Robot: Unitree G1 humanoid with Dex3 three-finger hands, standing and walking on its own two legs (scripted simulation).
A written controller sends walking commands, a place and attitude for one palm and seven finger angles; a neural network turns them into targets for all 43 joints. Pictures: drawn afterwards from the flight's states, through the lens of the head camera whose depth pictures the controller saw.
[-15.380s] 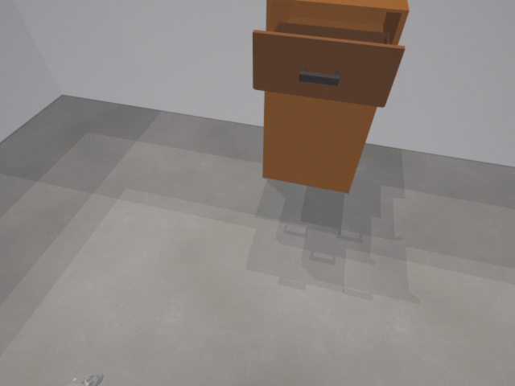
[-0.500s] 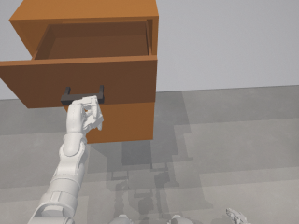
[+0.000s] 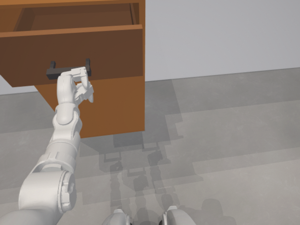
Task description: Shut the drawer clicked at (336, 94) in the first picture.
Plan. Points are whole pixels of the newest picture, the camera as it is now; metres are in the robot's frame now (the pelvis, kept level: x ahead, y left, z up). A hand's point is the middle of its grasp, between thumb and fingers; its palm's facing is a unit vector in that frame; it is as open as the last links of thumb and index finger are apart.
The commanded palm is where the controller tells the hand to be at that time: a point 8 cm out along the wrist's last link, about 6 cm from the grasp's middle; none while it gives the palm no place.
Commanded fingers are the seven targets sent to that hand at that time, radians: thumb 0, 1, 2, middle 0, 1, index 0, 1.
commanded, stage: push the drawer shut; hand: left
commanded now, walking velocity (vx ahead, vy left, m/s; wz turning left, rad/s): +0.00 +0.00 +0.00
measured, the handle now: (70, 67) +0.54 +0.20 +0.08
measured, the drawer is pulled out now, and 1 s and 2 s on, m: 0.13 0.02 0.00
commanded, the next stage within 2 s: pull the fist back off the drawer in 1.48 s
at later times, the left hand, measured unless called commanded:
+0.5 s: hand (90, 74) +0.52 +0.15 +0.07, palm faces +0.11 -0.99 -0.03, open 3.3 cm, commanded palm +0.50 +0.20 +0.08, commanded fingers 0.00 0.90 0.90 -1.40 -1.60 -1.40 -1.60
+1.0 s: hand (90, 59) +0.58 +0.15 +0.07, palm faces +0.11 -0.99 -0.03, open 3.4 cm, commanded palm +0.56 +0.19 +0.08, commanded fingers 0.00 0.90 0.90 -1.40 -1.60 -1.40 -1.60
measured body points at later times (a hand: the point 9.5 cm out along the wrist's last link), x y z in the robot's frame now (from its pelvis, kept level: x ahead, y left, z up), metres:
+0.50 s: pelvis +0.00 +0.00 -0.01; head +0.12 +0.01 +0.43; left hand +0.51 +0.20 +0.08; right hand +0.01 -0.26 -0.13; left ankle +0.02 +0.10 -0.68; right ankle +0.02 -0.10 -0.68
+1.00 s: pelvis +0.01 +0.01 -0.01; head +0.16 +0.02 +0.41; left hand +0.57 +0.20 +0.08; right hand -0.05 -0.25 -0.12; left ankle +0.02 +0.10 -0.68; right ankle +0.02 -0.10 -0.68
